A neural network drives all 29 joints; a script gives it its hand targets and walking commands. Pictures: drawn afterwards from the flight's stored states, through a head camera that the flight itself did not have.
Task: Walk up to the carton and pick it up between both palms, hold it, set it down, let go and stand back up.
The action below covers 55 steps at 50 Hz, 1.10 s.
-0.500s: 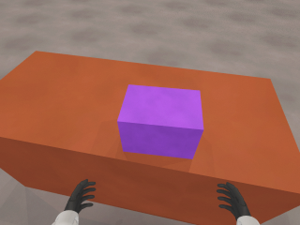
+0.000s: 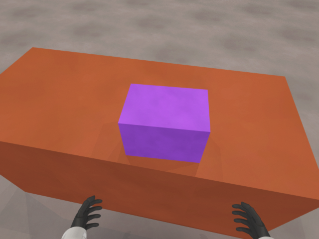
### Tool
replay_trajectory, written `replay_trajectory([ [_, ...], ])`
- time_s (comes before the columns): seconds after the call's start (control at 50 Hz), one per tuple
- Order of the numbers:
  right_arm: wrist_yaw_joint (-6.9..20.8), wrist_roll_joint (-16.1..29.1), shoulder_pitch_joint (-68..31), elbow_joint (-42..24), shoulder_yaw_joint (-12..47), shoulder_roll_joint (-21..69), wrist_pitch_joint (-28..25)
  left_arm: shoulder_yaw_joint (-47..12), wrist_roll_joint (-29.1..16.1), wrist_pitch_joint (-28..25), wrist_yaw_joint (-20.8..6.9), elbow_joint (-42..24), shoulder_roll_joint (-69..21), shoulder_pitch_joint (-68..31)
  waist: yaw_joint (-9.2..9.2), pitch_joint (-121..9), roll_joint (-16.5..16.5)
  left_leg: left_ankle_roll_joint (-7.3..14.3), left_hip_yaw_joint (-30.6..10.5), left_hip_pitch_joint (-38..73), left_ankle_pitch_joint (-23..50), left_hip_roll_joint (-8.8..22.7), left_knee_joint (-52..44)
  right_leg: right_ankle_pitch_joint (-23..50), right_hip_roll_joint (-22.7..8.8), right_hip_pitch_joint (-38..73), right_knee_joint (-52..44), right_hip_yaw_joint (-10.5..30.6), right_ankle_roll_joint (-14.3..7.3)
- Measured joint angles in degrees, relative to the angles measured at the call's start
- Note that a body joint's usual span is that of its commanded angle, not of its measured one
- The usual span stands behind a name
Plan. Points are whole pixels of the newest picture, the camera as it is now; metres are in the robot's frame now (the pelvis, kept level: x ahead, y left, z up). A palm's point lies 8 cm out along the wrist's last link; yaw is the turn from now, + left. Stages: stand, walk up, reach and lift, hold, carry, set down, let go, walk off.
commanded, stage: let go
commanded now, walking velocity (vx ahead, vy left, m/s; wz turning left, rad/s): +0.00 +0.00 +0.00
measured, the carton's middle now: (165, 123) +0.47 +0.00 -0.03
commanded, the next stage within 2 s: stand in 0.16 s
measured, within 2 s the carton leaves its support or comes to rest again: neither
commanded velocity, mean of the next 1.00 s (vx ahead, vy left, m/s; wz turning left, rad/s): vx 0.00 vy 0.00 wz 0.00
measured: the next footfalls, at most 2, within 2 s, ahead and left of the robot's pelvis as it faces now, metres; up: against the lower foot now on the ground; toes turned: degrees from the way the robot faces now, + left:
none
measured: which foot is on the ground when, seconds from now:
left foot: down 0.00-1.00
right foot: down 0.00-1.00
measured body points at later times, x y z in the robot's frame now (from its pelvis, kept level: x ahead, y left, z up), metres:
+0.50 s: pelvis +0.01 +0.00 -0.01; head +0.02 -0.01 +0.44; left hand +0.14 +0.25 -0.10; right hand +0.11 -0.26 -0.13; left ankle -0.01 +0.10 -0.74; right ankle +0.02 -0.08 -0.74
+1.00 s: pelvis +0.02 +0.02 +0.00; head +0.02 +0.02 +0.45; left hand +0.12 +0.26 -0.12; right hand +0.06 -0.23 -0.14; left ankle -0.01 +0.10 -0.74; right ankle +0.02 -0.08 -0.74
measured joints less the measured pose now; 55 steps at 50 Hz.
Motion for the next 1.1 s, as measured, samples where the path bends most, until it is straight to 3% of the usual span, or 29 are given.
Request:
replay_trajectory([
  [0.2, -0.3, -0.4, 0.7, -0.5, 0.2, -0.3, 0.3, 0.4, 0.7, 0.6, -0.2, -0.6, 0.0, 0.2, -0.14, 0.1, -0.1, -0.3, -0.2, -0.2, 0.2, 0.2, -0.2, -0.2, 0.2, -0.4, 0.3, -0.3, -0.4],
  [0.3, -1.0, -2.2, 0.5, -2.0, -0.6, -2.0, 8.7, 1.0, 3.0, -5.6, -2.1, 3.0, 0.3, 3.3, -0.52, -1.9, 2.3, -0.3, 0.7, -3.9, -1.5, 0.8, 2.9, -0.9, 0.7, -4.0, 2.5, 0.5, -0.3],
  [0.4, -0.7, -1.9, 1.1, -0.6, -1.2, -3.4, 11.8, 1.9, 3.1, -8.0, -2.7, 5.2, 0.5, 5.7, -0.79, -2.9, 4.0, 0.0, 1.1, -6.3, -2.9, 1.1, 5.2, -1.8, 0.9, -6.3, 4.2, 0.9, -0.2],
  [0.62, -0.7, -1.7, 3.5, 2.7, -0.7, -3.2, 11.3, 1.6, 2.5, -8.8, -2.2, 6.4, -0.5, 7.6, -1.52, -5.9, 2.0, 0.3, 2.1, -6.2, -3.3, 0.7, 4.4, -2.4, 0.6, -7.1, 4.7, 2.0, 0.2],
  [1.1, -2.6, -1.3, 5.7, 8.8, 0.5, -2.5, 10.8, 1.7, 1.8, -8.7, 0.0, 12.6, -1.3, 10.1, -1.58, -5.0, 2.0, 2.2, 4.6, -2.5, -2.3, -1.2, 0.7, -2.5, -0.8, -5.8, 4.6, 4.7, 2.0],
])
